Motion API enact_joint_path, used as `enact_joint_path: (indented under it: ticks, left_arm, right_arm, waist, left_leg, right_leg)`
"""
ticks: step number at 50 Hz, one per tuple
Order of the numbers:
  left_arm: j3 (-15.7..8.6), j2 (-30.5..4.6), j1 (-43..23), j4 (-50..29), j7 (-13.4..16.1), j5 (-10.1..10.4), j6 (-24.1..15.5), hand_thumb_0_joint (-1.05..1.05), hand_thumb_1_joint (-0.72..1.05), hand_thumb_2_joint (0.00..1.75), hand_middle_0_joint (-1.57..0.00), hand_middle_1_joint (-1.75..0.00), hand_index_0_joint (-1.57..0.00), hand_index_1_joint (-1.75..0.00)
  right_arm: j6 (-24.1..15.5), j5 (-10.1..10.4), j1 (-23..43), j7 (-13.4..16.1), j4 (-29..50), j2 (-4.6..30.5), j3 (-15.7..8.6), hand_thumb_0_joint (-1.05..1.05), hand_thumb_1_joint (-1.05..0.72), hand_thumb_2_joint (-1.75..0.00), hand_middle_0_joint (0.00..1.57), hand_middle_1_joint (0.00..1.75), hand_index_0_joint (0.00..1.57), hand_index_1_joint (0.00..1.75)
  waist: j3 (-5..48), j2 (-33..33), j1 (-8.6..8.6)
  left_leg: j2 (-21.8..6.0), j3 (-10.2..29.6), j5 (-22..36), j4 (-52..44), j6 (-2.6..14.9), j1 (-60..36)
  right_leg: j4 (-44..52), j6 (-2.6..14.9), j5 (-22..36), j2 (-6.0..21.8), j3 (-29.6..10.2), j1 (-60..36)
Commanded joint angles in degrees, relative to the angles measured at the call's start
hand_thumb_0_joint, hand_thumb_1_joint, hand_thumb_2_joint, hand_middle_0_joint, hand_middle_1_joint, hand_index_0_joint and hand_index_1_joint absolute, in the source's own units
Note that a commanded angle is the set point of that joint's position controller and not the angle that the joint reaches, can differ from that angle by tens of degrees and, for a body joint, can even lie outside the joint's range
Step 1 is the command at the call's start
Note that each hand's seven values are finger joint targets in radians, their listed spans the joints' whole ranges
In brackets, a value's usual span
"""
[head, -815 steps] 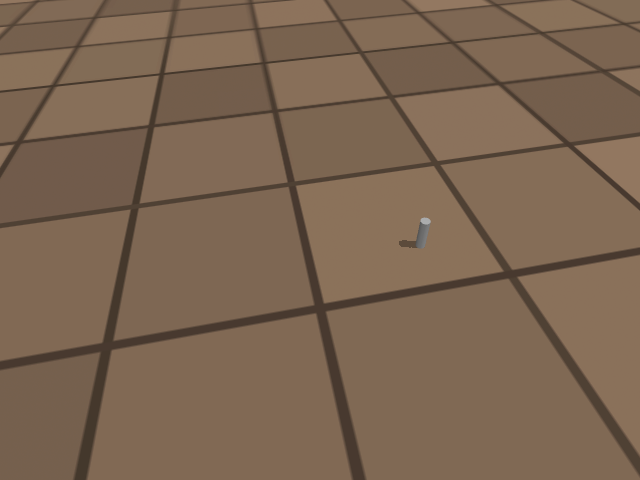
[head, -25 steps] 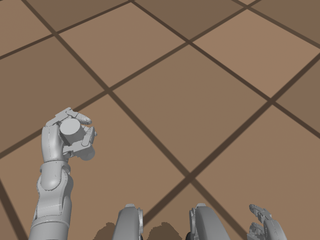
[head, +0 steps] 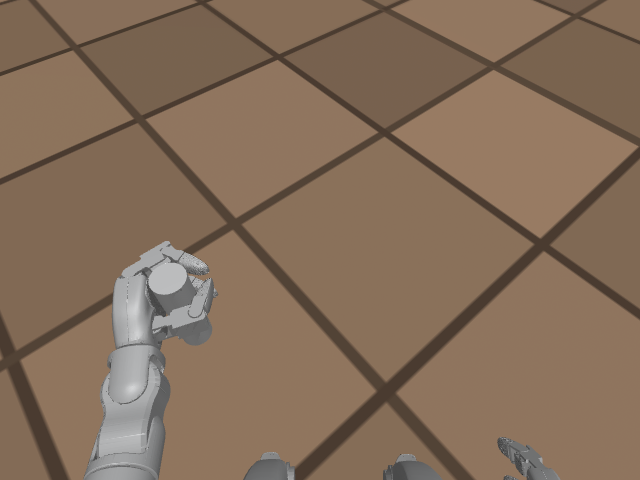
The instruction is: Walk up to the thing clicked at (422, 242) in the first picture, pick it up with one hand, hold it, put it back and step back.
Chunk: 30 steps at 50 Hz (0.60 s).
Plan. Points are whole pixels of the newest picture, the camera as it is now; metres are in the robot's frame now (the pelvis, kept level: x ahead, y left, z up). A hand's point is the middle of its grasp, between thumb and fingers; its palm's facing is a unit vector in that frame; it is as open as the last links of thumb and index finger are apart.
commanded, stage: lift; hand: left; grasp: from the side
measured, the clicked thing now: (184, 308) +0.35 +0.19 +0.01
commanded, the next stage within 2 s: hold in 0.54 s
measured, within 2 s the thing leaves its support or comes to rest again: neither
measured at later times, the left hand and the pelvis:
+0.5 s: hand (197, 278) +0.35 +0.16 +0.07, palm faces +0.16 -0.99 -0.03, open 5.2 cm; pelvis +0.02 -0.01 +0.03, yaw +0 degrees
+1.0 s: hand (198, 272) +0.35 +0.16 +0.09, palm faces +0.16 -0.99 -0.03, open 5.2 cm; pelvis +0.02 -0.01 +0.04, yaw +0 degrees
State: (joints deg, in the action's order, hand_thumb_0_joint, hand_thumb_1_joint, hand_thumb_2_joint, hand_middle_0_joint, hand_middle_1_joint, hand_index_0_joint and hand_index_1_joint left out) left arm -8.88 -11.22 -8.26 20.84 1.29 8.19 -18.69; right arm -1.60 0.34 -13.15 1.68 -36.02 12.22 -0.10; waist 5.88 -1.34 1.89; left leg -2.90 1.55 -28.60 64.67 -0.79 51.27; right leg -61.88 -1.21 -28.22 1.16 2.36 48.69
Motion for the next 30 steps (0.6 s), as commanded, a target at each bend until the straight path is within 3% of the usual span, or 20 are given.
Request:
enact_joint_path:
  ticks: [1,4,5,8,10,12,13,15,18,19,22,23,24,26,28,30]
  left_arm:
    - [-2.52,-6.95,-13.47,-13.41,0.61,0.2,-4.83,0.0,0.58,1.23,-1.28,-1.32,-1.29,-1.31]
    - [-1.82,-5.96,-12.33,-12.36,0.34,0.19,-4.77,0.0,0.55,1.22,-1.27,-1.31,-1.28,-1.31]
    - [-1.87,-6.74,-15.97,-15.46,0.4,0.33,-5.25,0.0,0.56,1.23,-1.27,-1.32,-1.29,-1.31]
    - [-2.21,-6.85,-13.77,-13.68,0.5,0.06,-4.84,0.0,0.55,1.21,-1.25,-1.29,-1.26,-1.29]
    - [-1.47,-4.65,-11.67,-10.64,0.53,0.46,-4.62,0.0,0.57,1.22,-1.25,-1.3,-1.26,-1.3]
    - [-1.96,-7.02,-16.45,-15.95,0.85,0.08,-5.37,0.0,0.57,1.22,-1.25,-1.31,-1.27,-1.3]
    - [-1.82,-6.19,-12.74,-11.22,0.69,-0.13,-4.81,0.0,0.57,1.23,-1.26,-1.31,-1.27,-1.31]
    - [-1.8,-6.42,-14.58,-14.75,0.49,0.39,-5.33,0.0,0.57,1.23,-1.26,-1.31,-1.28,-1.31]
    - [-1.25,-4.94,-12.76,-10.26,0.23,0.63,-4.96,0.0,0.58,1.24,-1.26,-1.32,-1.27,-1.31]
    - [-1.81,-6.72,-15.54,-15.04,0.42,0.41,-5.47,0.0,0.59,1.24,-1.25,-1.31,-1.26,-1.31]
    - [-1.54,-5.25,-12.7,-10.37,0.42,0.37,-5.07,0.0,0.59,1.24,-1.28,-1.32,-1.29,-1.32]
    - [-1.8,-6.31,-14.68,-14.03,0.4,0.53,-5.31,0.0,0.6,1.24,-1.27,-1.32,-1.28,-1.32]
    - [-1.23,-4.61,-12.52,-9.67,0.14,0.7,-5.13,0.0,0.59,1.25,-1.29,-1.33,-1.29,-1.33]
    - [-2.15,-7.09,-15.54,-13.66,0.24,0.41,-5.65,0.0,0.58,1.24,-1.28,-1.33,-1.29,-1.32]
    - [-1.02,-4.49,-12.81,-9.42,-0.14,0.67,-5.3,0.0,0.61,1.25,-1.28,-1.34,-1.29,-1.33]
    - [-2.73,-7.04,-15.92,-12.46,0.09,0.65,-5.92,0.0,0.62,1.26,-1.29,-1.34,-1.3,-1.34]
  right_arm:
    - [-1.84,0.02,-0.18,0.79,6.61,7.99,-3.11,0.0,-0.89,-0.89,0.2,0.3,0.2,0.3]
    - [-1.52,-0.21,-0.38,0.57,6.25,7.24,-2.74,0.0,-0.89,-0.89,0.2,0.3,0.2,0.3]
    - [-1.63,-0.26,-0.3,0.68,6.26,7.6,-3.08,0.0,-0.89,-0.89,0.2,0.3,0.2,0.3]
    - [-1.32,-0.26,-0.83,0.64,5.89,7.62,-3.09,0.0,-0.89,-0.89,0.2,0.3,0.2,0.3]
    - [-1.15,-0.33,-0.32,0.47,6.0,7.27,-2.79,0.0,-0.89,-0.89,0.2,0.3,0.2,0.3]
    - [-1.05,-0.37,0.03,0.65,6.24,7.72,-3.28,0.0,-0.89,-0.89,0.2,0.3,0.2,0.3]
    - [-0.94,-0.3,-0.2,0.63,5.89,7.36,-2.86,0.0,-0.89,-0.89,0.2,0.3,0.2,0.3]
    - [-1.0,-0.32,0.04,0.58,6.12,7.32,-2.98,0.0,-0.89,-0.89,0.2,0.3,0.2,0.3]
    - [-0.95,-0.27,0.25,0.56,5.85,7.48,-2.84,0.0,-0.89,-0.9,0.2,0.3,0.2,0.3]
    - [-0.88,-0.34,-0.06,0.54,5.76,7.52,-2.99,0.0,-0.88,-0.89,0.2,0.3,0.2,0.3]
    - [-0.62,-0.47,-0.21,0.47,5.47,7.48,-2.95,0.0,-0.89,-0.9,0.2,0.3,0.2,0.3]
    - [-0.76,-0.22,0.1,0.5,5.76,7.68,-3.15,0.0,-0.89,-0.89,0.2,0.3,0.2,0.3]
    - [-0.62,-0.39,0.48,0.37,5.64,7.23,-2.79,0.0,-0.89,-0.9,0.2,0.3,0.2,0.3]
    - [-0.49,-0.37,-0.15,0.42,5.55,7.57,-3.0,0.0,-0.89,-0.9,0.2,0.3,0.2,0.3]
    - [-0.45,-0.37,0.24,0.24,5.73,7.51,-2.91,0.0,-0.89,-0.9,0.2,0.3,0.2,0.3]
    - [-0.4,-0.27,0.4,0.22,5.56,7.69,-3.07,0.0,-0.89,-0.9,0.2,0.3,0.2,0.3]
  waist:
    - [17.87,-0.19,-0.14]
    - [16.13,-0.04,-0.12]
    - [17.99,-1.03,0.0]
    - [17.77,-1.04,0.11]
    - [15.12,0.52,0.25]
    - [16.97,-1.35,0.0]
    - [16.18,0.48,0.19]
    - [16.96,-0.61,-0.16]
    - [14.13,1.03,0.5]
    - [16.56,-1.16,-0.04]
    - [15.46,0.71,0.25]
    - [15.64,0.13,-0.28]
    - [14.28,1.43,0.25]
    - [16.89,-0.72,-0.28]
    - [13.74,1.54,0.28]
    - [14.8,-0.34,-0.36]
  left_leg:
    - [1.71,0.29,13.73,-11.54,0.95,-15.21]
    - [1.8,0.09,14.25,-12.51,0.97,-15.69]
    - [1.77,-0.25,14.65,-12.51,0.97,-16.74]
    - [1.83,-0.48,16.91,-13.16,0.91,-18.47]
    - [1.78,-0.02,15.35,-14.47,0.88,-18.19]
    - [1.96,-0.52,14.95,-14.81,0.87,-19.4]
    - [1.88,-0.41,14.99,-15.25,0.89,-19.33]
    - [2.09,-1.0,16.57,-15.19,0.94,-19.87]
    - [2.11,-1.15,16.31,-15.77,1.11,-19.6]
    - [2.04,-1.01,17.11,-16.17,0.88,-21.21]
    - [2.01,-0.87,18.17,-16.55,0.88,-21.69]
    - [2.05,-1.09,18.32,-16.82,0.91,-21.62]
    - [2.08,-1.0,18.02,-16.89,0.98,-21.29]
    - [2.14,-1.42,20.04,-16.96,0.93,-23.09]
    - [2.11,-1.23,19.22,-17.58,0.97,-21.93]
    - [2.22,-1.5,19.59,-17.84,0.93,-23.2]
  right_leg:
    - [9.7,1.9,15.52,-1.61,0.51,-11.63]
    - [10.94,1.79,16.14,-1.67,0.38,-12.71]
    - [11.28,1.76,16.8,-1.52,0.0,-13.8]
    - [11.95,1.72,18.97,-1.62,0.02,-15.1]
    - [12.67,1.77,17.25,-1.87,0.5,-14.77]
    - [13.54,1.65,17.18,-1.57,0.0,-16.14]
    - [13.83,1.54,17.12,-1.63,0.12,-16.76]
    - [14.31,1.36,19.14,-1.51,-0.28,-18.28]
    - [15.11,1.3,19.32,-1.6,-0.34,-18.02]
    - [14.92,1.5,19.78,-1.6,-0.3,-18.61]
    - [15.44,1.48,20.39,-1.71,-0.03,-19.69]
    - [15.75,1.39,20.99,-1.6,-0.19,-20.15]
    - [15.93,1.3,20.73,-1.62,-0.16,-20.11]
    - [16.18,1.31,22.65,-1.47,-0.49,-21.43]
    - [16.46,1.29,22.0,-1.68,-0.2,-21.28]
    - [16.9,1.25,22.34,-1.55,-0.45,-21.71]
